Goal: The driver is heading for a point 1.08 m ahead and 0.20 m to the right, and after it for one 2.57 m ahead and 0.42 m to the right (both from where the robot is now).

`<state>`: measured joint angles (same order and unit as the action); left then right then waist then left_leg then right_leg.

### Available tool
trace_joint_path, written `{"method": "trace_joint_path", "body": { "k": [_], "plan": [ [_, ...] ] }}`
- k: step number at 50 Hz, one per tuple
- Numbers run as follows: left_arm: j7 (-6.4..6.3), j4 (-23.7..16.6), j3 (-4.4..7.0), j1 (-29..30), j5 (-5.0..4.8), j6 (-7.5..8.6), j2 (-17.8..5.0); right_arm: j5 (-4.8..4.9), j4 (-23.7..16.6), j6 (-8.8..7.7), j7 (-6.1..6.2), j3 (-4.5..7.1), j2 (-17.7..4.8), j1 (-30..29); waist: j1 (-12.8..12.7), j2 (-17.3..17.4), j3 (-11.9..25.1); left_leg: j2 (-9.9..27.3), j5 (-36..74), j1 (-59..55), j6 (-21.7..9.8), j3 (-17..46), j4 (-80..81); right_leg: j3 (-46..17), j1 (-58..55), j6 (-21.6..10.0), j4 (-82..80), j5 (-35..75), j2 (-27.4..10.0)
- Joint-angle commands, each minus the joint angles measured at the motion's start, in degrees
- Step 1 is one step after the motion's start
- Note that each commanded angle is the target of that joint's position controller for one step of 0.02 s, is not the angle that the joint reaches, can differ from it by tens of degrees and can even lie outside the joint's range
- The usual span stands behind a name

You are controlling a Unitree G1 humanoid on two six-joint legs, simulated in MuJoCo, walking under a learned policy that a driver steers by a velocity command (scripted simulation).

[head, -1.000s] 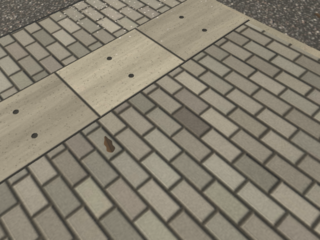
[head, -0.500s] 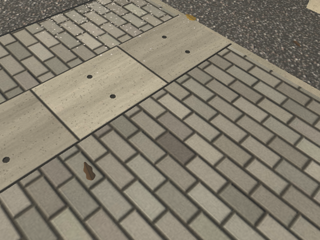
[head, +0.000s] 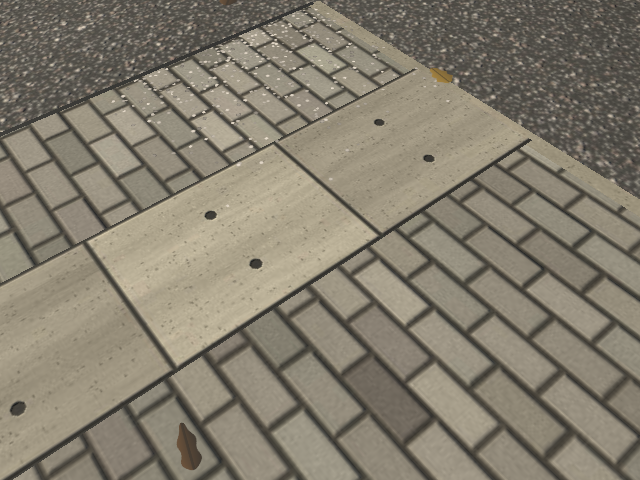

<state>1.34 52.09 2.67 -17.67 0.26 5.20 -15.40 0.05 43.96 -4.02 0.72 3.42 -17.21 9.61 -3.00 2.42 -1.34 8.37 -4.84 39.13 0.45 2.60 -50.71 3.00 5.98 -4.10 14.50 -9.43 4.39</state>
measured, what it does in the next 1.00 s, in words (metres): walks ahead: left foot, then right foot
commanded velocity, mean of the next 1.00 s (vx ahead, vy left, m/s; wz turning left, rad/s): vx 0.34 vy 0.00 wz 0.00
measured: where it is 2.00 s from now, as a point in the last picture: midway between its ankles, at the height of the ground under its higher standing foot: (377, 288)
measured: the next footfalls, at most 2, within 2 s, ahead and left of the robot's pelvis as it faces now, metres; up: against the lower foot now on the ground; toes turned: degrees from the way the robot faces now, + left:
left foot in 0.18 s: +0.29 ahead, +0.14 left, +0.00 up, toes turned +1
right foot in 0.58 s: +0.25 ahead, -0.09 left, +0.00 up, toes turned -2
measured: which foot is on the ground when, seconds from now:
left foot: up 0.00-0.16, down 0.18-0.56, up 0.58-1.00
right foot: down 0.00-0.20, up 0.22-0.56, down 0.58-1.00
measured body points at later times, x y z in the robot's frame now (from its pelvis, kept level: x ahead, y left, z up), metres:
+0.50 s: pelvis +0.18 +0.03 -0.01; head +0.20 +0.03 +0.44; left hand +0.28 +0.31 -0.13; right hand +0.29 -0.24 -0.13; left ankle +0.25 +0.14 -0.75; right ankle +0.19 -0.10 -0.72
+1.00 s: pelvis +0.38 +0.04 -0.02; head +0.41 +0.03 +0.43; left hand +0.29 +0.31 -0.14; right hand +0.63 -0.17 -0.11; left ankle +0.52 +0.16 -0.74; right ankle +0.21 -0.09 -0.75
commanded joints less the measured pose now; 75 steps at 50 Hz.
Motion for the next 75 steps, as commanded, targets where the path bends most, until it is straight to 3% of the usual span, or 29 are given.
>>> {"method": "trace_joint_path", "body": {
  "k": [1,5,9,10,11,12,13,15,17,19,27,28,29,30,32,36,41,47,49,51,52,53,54,55,57,62,69,72,75],
  "plan": [
    [-0.99,-3.85,1.71,3.73,-0.16,0.54,-9.27,-0.47,-3.21,-1.22,-0.63,-0.26,-0.93,-2.24,1.34,-4.29,-1.47,-2.25,10.77,-7.71,0.74,-2.74,12.05,-3.60,6.97,-7.30,-5.68,24.71,-12.10],
    [-1.41,-1.99,1.66,-0.18,-0.72,-1.17,-10.00,-0.01,-4.78,-1.62,-2.00,-0.20,-1.95,-6.44,-0.41,-5.56,0.42,-5.03,12.85,-9.71,-0.50,-2.33,19.83,-4.82,-1.12,-6.14,-0.35,26.35,-14.42],
    [-1.85,-1.74,1.55,1.33,-0.71,-2.54,-9.47,-1.25,-2.13,-2.13,-2.08,1.73,-7.08,3.34,5.60,-4.82,6.48,-6.74,18.22,-24.15,-4.62,-2.54,27.33,-5.05,-4.37,-1.75,16.04,29.90,-11.99],
    [-1.81,-2.70,0.54,-1.82,0.82,-2.14,-6.86,-2.30,-1.91,-2.10,-1.68,2.44,-11.28,7.43,5.21,1.70,14.23,2.01,43.97,-39.14,-8.27,4.84,21.18,-3.07,3.66,1.07,28.22,15.98,-8.04],
    [-1.26,-0.97,-1.29,-10.55,0.73,-1.85,-1.54,-2.65,-1.55,-1.15,-1.43,1.67,-9.90,8.42,2.85,12.99,22.52,14.92,53.53,-54.62,-19.26,20.06,20.09,-3.35,18.09,4.99,45.47,-21.84,-2.07],
    [-0.95,0.17,-0.38,-9.49,-0.65,-2.18,-5.89,-1.24,-1.36,-0.30,-1.76,0.58,-5.40,9.73,4.89,9.18,25.57,14.39,44.63,-53.38,-20.17,23.42,22.33,-8.96,20.30,5.68,50.74,-32.25,-2.71],
    [-1.01,-1.15,0.49,-4.70,-1.75,-2.86,-8.70,-0.34,-1.46,0.16,-1.95,0.33,-5.06,6.50,5.07,5.74,19.32,11.95,33.27,-47.50,-17.96,19.91,25.12,-9.04,23.46,5.98,52.83,-30.52,-4.69],
    [-2.10,-2.35,0.87,0.71,-1.31,-4.77,-8.16,-0.31,-1.79,0.74,-1.74,0.26,-4.97,0.14,3.51,1.71,10.21,8.46,10.32,-34.55,-14.68,15.89,31.21,-6.73,24.90,6.51,48.58,-24.68,-7.70],
    [-2.62,-2.63,1.09,0.60,-1.17,-5.86,-7.78,-0.68,-1.50,1.37,-1.25,1.39,-7.60,-1.97,2.13,5.85,7.29,5.70,-14.84,-24.63,-13.16,14.60,38.66,-4.07,19.87,6.14,43.36,-19.78,-7.98],
    [-2.91,-2.03,1.00,-0.34,-0.72,-5.47,-6.65,-0.43,-1.59,1.14,-0.66,1.76,-7.85,-3.45,1.20,7.25,6.68,4.68,-21.20,-20.21,-12.92,12.74,42.13,-2.56,15.91,5.09,38.57,-17.21,-7.46],
    [-1.88,1.27,1.16,-3.07,-0.13,-3.05,-5.24,1.64,-0.18,1.76,-0.10,1.96,-6.35,-3.97,-2.02,3.55,4.78,1.89,-28.91,-13.47,-9.04,6.59,38.66,1.50,1.08,0.14,15.79,-6.35,-5.09],
    [-1.96,2.47,1.31,-6.50,-0.16,-2.91,-5.76,1.41,-0.72,1.85,-0.18,1.30,-4.04,-5.39,-3.48,0.53,3.21,-0.70,-29.18,-9.96,-7.00,3.93,32.32,-1.95,-1.30,-1.32,10.97,-10.68,-7.17],
    [-2.34,3.27,1.71,-11.29,-0.04,-2.60,-8.45,0.76,-1.95,1.64,-0.57,0.02,0.91,-6.85,-4.28,-10.90,3.01,-6.38,-26.48,-1.83,-3.12,-2.49,13.09,-18.63,-5.72,-4.71,1.21,-22.91,-18.59],
    [-2.16,1.99,3.14,-9.03,0.10,-2.45,-15.38,1.23,-3.72,0.66,-0.84,0.34,0.27,-6.80,-2.56,-18.59,-2.47,-10.74,-24.08,10.42,-2.50,-3.90,2.28,-37.21,-4.19,-10.97,-7.87,-37.38,-27.25],
    [-2.37,-0.62,2.25,-1.68,0.49,-0.54,-11.14,1.98,-2.75,-0.63,-0.93,1.82,-5.60,-5.52,0.74,-13.04,-5.52,-5.70,-14.48,14.18,-3.60,2.37,-4.47,-34.49,-2.43,-9.41,-8.47,-33.29,-25.55],
    [-2.19,0.17,1.12,-4.09,-0.47,0.28,-7.00,0.17,-1.39,-0.77,-1.06,1.73,-3.07,-6.89,0.18,-9.19,-1.68,-4.43,-1.37,8.58,-1.14,-0.54,0.07,-18.35,-4.79,-5.14,-8.17,-10.74,-19.08],
    [-2.69,1.52,1.37,-7.85,-0.42,-0.25,-8.05,1.03,-3.05,-0.78,-2.05,0.38,0.40,-13.40,-2.37,-9.26,-2.58,-5.49,6.26,0.81,0.54,-3.62,13.30,-9.23,-3.31,-4.78,-7.82,1.88,-16.41],
    [-2.42,3.50,2.24,-10.91,-1.43,-1.43,-9.32,1.67,-5.41,-1.42,-3.83,-0.15,-0.82,-18.59,-3.05,-9.87,-5.67,-6.23,1.85,-2.96,-2.23,-4.47,21.60,-9.10,-8.22,-5.17,-4.56,8.53,-20.25],
    [-2.42,3.33,2.76,-9.13,-1.59,-1.81,-10.35,1.41,-4.55,-1.57,-3.83,0.72,-3.14,-14.19,0.52,-10.87,-2.94,-8.03,-0.50,-10.97,-4.38,-5.65,23.09,-8.01,-9.38,-4.11,0.59,23.27,-20.71],
    [-2.46,2.43,2.27,-7.40,-1.34,-1.97,-8.88,1.09,0.65,-1.44,-2.81,3.28,-7.84,3.34,9.12,-8.79,8.34,-7.58,1.71,-37.65,-8.15,-4.47,22.70,-3.96,-0.54,-1.08,20.07,34.26,-16.11],
    [-2.15,0.29,0.69,-10.07,-0.45,-1.26,-3.85,-0.34,2.33,-1.11,-2.07,4.70,-13.38,12.94,10.77,2.17,18.97,7.89,-2.03,-61.90,-14.48,15.37,21.41,-1.03,20.46,2.33,42.42,14.20,-9.94],
    [-1.95,0.71,-0.47,-12.72,-1.04,0.06,-0.25,0.03,3.23,-0.70,-2.27,3.95,-12.17,14.68,9.61,12.41,26.17,16.16,-13.10,-66.93,-18.74,36.06,30.95,-7.37,31.19,3.29,55.47,-23.91,-3.11],
    [-1.85,-0.10,1.64,-7.14,-3.10,0.85,-6.94,0.18,3.22,-0.74,-2.05,2.66,-7.76,11.54,10.15,7.92,17.47,13.92,-16.47,-59.72,-15.76,30.84,33.27,-11.15,36.38,2.42,60.96,-22.09,-6.34],
    [-2.00,-1.36,2.17,-3.23,-3.68,1.13,-8.34,0.43,2.81,-0.94,-1.87,2.01,-5.81,7.11,8.62,6.15,9.90,12.09,-13.12,-51.07,-13.43,22.15,34.70,-9.34,37.69,1.62,60.32,-16.59,-8.98],
    [-2.74,-1.06,2.65,-2.05,-2.41,0.27,-6.30,-0.19,2.65,-1.70,-2.18,1.10,-2.21,0.91,4.80,3.29,3.33,7.48,-5.70,-37.40,-10.97,10.92,39.01,-8.87,32.25,1.65,54.89,-8.32,-12.47],
    [-2.57,-2.77,2.62,-1.00,-2.13,-2.68,-2.22,-1.10,5.31,-2.94,-1.62,1.58,-2.47,-0.07,1.53,1.99,-1.12,5.93,5.23,-29.38,-11.23,-0.98,44.00,-9.66,31.89,2.57,49.15,-0.46,-13.60],
    [0.18,-8.68,1.26,13.08,-1.32,-2.02,-1.09,-0.30,7.03,-2.20,0.17,2.35,-6.20,4.26,5.59,-1.61,-4.85,5.78,9.98,-34.62,-9.83,-10.98,45.24,-3.75,32.68,2.02,26.71,14.18,-11.56],
    [1.44,-11.91,1.11,17.10,-1.46,-2.14,-1.66,0.55,8.02,-0.69,0.42,2.82,-7.41,7.26,6.39,-1.55,-5.29,8.02,16.23,-43.11,-8.97,-12.71,41.28,-1.84,35.31,0.46,22.74,9.84,-10.49],
    [2.19,-13.45,2.49,14.23,-1.60,-2.60,-4.65,0.92,7.26,0.81,0.88,3.49,-9.82,6.24,3.04,1.59,-0.55,8.28,41.61,-47.01,-7.08,-15.11,30.23,3.09,26.64,-2.47,22.24,1.17,-5.33]
  ]
}}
